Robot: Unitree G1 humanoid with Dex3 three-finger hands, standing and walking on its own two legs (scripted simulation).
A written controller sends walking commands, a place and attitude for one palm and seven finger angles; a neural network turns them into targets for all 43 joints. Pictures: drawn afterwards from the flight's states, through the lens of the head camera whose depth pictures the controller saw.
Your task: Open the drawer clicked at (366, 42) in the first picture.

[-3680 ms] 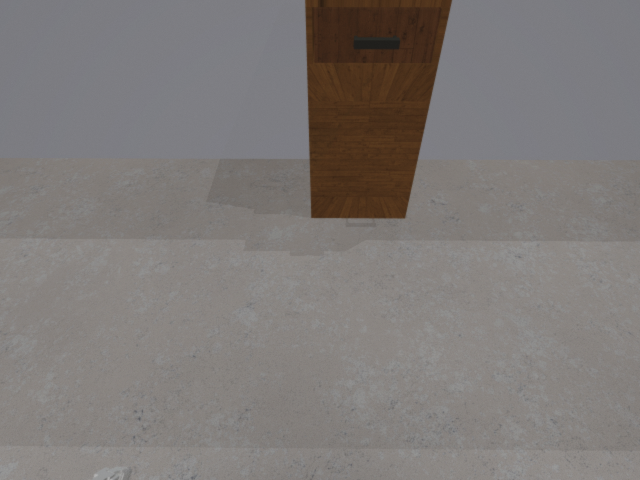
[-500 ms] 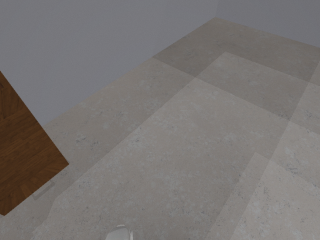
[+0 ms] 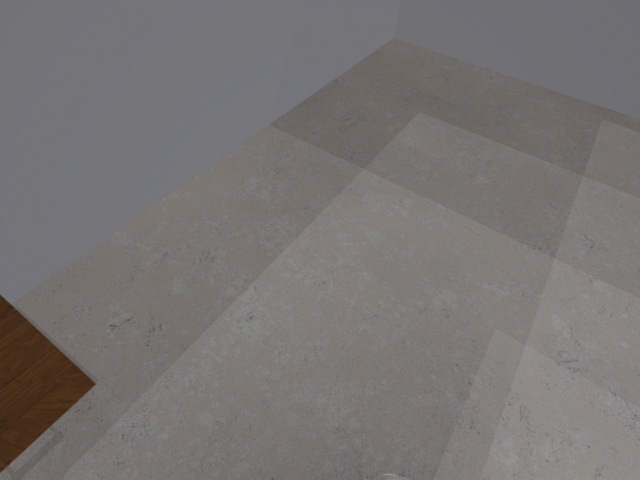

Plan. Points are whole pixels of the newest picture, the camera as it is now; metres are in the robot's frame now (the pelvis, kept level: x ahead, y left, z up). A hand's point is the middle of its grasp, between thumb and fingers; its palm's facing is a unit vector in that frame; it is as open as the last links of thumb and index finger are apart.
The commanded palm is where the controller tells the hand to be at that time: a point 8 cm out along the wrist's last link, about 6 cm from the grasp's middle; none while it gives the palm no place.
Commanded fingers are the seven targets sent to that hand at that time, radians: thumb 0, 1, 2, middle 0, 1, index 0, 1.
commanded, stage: turn to face it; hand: left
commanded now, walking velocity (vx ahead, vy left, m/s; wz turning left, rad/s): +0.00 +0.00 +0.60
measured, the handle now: out of the picture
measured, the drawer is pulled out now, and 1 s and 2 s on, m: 0.00 0.00 0.00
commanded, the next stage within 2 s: take the last steps up to it in 1.54 s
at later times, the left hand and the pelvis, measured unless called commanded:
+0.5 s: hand out of the picture +0.05 +0.22 -0.20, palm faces +0.34 -0.92 -0.20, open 7.3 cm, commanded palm none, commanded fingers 0.00 0.90 0.90 -0.20 -0.30 -0.20 -0.30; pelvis +0.03 +0.01 -0.03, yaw +17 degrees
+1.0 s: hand out of the picture +0.03 +0.22 -0.16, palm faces +0.56 -0.78 -0.29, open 7.4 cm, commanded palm none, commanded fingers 0.00 0.90 0.90 -0.20 -0.30 -0.20 -0.30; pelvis +0.04 -0.02 -0.01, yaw +34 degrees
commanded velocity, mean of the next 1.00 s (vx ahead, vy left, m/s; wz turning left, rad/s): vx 0.00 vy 0.00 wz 0.60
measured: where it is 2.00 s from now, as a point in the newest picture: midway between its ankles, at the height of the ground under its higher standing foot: outside the picture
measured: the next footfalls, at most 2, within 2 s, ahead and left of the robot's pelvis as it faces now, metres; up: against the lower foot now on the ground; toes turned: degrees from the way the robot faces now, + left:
right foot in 0.10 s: +0.10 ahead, -0.14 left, +0.00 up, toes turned -4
left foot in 0.48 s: +0.07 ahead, +0.12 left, +0.00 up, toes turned +26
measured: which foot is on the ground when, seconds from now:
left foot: down 0.00-0.12, up 0.14-0.46, down 0.48-1.00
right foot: up 0.00-0.08, down 0.10-0.48, up 0.50-0.98, down 1.00-1.00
